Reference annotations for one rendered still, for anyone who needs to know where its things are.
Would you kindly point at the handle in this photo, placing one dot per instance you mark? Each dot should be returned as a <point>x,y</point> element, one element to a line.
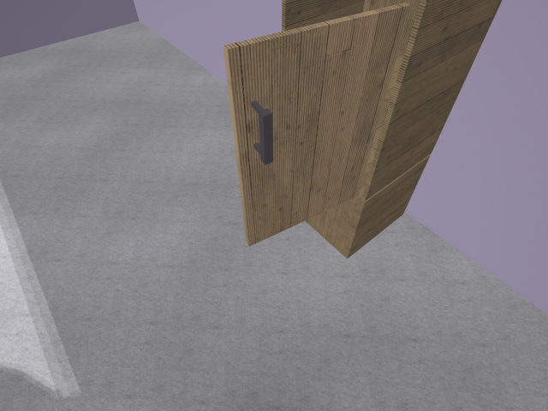
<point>265,145</point>

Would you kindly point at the cupboard door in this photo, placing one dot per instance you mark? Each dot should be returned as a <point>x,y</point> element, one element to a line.
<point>325,85</point>

